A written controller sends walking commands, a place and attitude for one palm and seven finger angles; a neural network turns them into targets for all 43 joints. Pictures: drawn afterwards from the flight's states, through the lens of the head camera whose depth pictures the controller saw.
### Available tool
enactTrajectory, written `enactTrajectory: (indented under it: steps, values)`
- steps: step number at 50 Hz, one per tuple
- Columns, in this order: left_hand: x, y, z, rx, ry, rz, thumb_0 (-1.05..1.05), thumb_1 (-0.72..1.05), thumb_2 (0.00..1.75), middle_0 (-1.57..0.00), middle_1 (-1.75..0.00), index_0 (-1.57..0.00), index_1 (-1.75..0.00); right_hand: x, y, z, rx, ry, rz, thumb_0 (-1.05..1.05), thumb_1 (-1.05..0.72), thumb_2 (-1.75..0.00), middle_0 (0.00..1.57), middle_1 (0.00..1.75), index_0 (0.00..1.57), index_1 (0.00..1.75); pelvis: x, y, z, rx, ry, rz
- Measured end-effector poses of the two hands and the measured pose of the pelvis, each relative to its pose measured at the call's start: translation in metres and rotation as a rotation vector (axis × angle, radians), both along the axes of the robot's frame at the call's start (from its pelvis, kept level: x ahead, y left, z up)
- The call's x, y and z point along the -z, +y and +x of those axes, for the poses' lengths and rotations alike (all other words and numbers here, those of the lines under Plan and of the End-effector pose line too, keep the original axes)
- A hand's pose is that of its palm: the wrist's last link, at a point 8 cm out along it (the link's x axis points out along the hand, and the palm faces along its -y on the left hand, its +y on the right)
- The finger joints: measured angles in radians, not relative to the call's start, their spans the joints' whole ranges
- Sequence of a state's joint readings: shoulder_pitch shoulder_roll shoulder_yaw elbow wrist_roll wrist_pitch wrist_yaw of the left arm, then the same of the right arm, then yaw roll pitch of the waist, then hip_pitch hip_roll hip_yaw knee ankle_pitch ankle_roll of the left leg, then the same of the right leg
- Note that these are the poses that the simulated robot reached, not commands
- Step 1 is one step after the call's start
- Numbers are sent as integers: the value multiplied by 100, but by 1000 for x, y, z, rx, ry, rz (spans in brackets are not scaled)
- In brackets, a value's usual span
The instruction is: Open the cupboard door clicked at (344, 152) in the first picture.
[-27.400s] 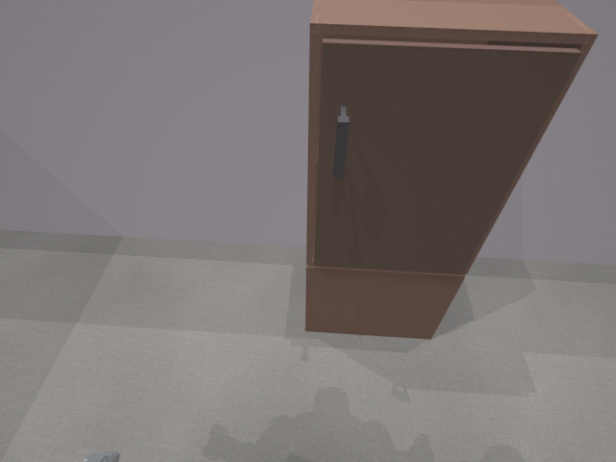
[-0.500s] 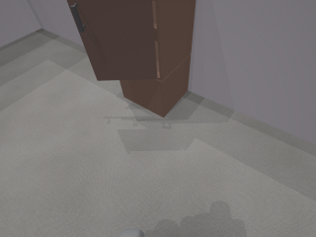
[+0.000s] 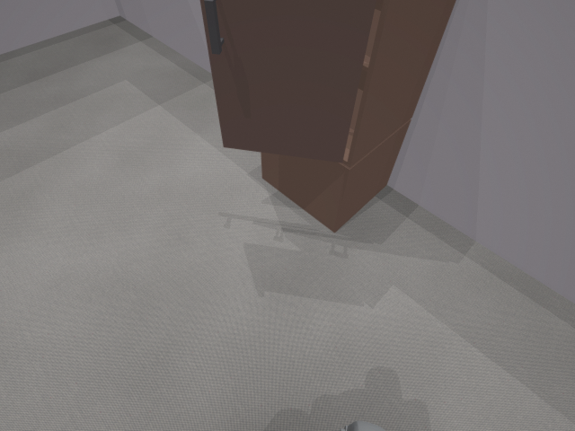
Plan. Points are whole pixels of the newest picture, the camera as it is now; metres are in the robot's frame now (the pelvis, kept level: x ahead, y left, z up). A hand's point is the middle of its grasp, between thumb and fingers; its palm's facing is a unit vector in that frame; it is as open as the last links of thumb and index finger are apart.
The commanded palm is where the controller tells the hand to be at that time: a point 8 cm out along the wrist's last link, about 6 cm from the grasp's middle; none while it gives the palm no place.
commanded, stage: take the last steps up to it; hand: left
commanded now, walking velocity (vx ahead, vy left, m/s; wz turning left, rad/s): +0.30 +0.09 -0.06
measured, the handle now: (215, 23) +0.95 +0.27 +0.08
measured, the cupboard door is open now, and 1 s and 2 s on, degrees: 35 35 35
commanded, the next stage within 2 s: come to a stop and stand still in 0.66 s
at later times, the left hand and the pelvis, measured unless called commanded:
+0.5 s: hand (203, 346) +0.26 +0.17 -0.15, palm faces +0.03 -0.97 -0.25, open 7.1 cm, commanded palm none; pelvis +0.20 -0.02 +0.01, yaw -2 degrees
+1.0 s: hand (189, 281) +0.39 +0.24 -0.18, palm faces +0.00 -0.98 -0.19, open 7.3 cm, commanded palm none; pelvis +0.35 +0.06 +0.00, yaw -3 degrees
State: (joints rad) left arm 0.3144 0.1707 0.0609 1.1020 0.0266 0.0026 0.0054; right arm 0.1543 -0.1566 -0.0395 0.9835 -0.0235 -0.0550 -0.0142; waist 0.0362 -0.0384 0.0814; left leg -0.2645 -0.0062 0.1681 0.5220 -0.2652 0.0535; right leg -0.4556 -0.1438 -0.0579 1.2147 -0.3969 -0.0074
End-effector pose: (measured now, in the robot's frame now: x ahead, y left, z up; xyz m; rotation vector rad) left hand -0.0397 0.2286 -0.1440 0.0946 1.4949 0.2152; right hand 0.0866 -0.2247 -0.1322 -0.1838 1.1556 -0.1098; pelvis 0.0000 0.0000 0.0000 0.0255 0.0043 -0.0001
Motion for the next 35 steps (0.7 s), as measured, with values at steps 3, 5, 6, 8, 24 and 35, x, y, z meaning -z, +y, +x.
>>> enactTrajectory:
  steps: [3, 5, 6, 8, 24, 35]
  values:
    - [-9, 8, 69, 41, -132, 12, 1, 92, 90, -19, -30, -20, -30, -3, -3, -6, 43, 38, -13, -1, -94, -90, 20, 30, 20, 30, -7, 6, 21, 7, -1, 6]
    - [-15, 11, 113, 66, -207, 21, 1, 92, 90, -19, -30, -20, -30, -2, -3, -13, 60, 86, -9, -1, -94, -90, 20, 30, 20, 30, -9, 8, 36, 11, -1, 10]
    - [-18, 11, 134, 80, -240, 24, 1, 92, 90, -19, -30, -20, -30, -1, -3, -17, 69, 112, -4, -1, -94, -90, 20, 30, 20, 30, -9, 8, 43, 13, -2, 13]
    - [-23, 11, 174, 108, -295, 30, 1, 92, 90, -19, -30, -20, -30, 4, -2, -25, 90, 168, 8, -1, -93, -90, 20, 30, 20, 30, -9, 8, 60, 17, -3, 18]
    - [-29, -13, 292, 119, -272, 67, -1, 95, 90, -20, -30, -20, -30, 11, -9, 69, 153, 309, 79, 1, -91, -90, 20, 30, 20, 30, -11, -17, 193, 30, 0, 2]
    - [-11, 5, 268, 2, -5, -24, 0, 93, 90, -20, -30, -20, -30, -2, 9, 253, 28, 115, 11, 1, -93, -90, 19, 30, 20, 30, -9, 20, 283, 3, 4, -14]
